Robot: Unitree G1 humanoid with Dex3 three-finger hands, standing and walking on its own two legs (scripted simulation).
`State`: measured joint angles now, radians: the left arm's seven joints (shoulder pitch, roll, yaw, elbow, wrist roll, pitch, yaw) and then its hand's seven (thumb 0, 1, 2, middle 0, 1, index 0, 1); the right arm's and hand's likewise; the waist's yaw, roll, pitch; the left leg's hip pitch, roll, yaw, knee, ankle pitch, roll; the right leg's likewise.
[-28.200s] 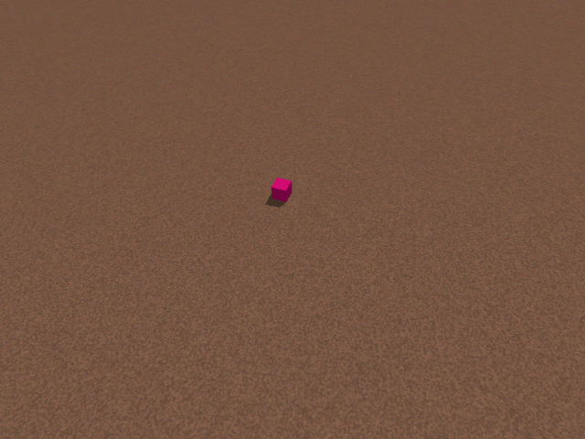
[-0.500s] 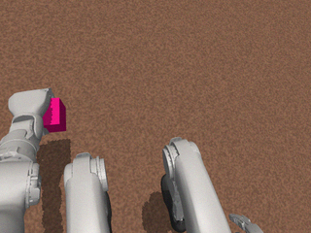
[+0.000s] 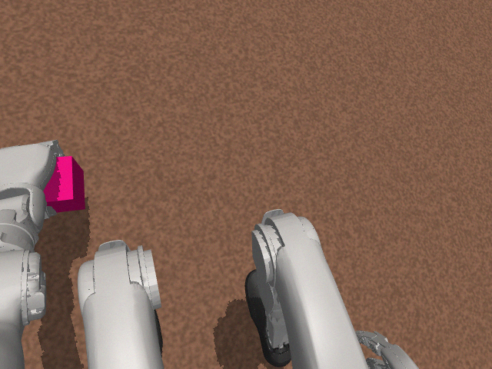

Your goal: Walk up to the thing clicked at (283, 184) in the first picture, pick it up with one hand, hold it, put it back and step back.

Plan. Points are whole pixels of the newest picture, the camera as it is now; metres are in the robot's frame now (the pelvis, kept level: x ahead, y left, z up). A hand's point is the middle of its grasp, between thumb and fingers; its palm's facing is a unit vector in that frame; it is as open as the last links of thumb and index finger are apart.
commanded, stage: rest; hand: left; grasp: from above
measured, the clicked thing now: (54, 186) +0.44 +0.27 -0.22
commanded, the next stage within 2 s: open in 1.06 s
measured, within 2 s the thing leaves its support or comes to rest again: rests again in 0.66 s
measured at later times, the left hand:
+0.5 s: hand (49, 189) +0.44 +0.28 -0.24, palm faces -0.45 -0.13 -0.88, open 10.8 cm
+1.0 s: hand (52, 190) +0.44 +0.28 -0.25, palm faces -0.45 -0.13 -0.88, open 10.8 cm
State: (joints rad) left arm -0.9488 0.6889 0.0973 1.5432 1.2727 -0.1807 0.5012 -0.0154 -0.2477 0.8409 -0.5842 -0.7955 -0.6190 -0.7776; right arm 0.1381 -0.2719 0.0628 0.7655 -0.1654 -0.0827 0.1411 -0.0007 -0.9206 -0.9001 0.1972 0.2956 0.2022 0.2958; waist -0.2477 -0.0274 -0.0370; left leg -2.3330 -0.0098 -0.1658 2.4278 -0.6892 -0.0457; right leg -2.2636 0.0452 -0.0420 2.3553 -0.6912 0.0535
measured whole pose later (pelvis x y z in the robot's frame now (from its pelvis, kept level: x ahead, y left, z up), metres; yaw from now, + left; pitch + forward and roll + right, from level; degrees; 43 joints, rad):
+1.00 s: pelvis +0.00 +0.01 -0.02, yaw -4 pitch +30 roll -11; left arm -0.97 0.82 0.17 1.70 1.27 -0.19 0.64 -0.01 -0.24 0.83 -0.59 -0.78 -0.63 -0.77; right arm 0.09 -0.30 0.16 0.76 -0.24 -0.19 0.27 0.00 -0.92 -0.90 0.20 0.30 0.20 0.30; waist -0.31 -0.07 0.08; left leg -2.36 0.00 -0.24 2.55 -0.73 -0.04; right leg -2.27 0.07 -0.10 2.41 -0.70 0.07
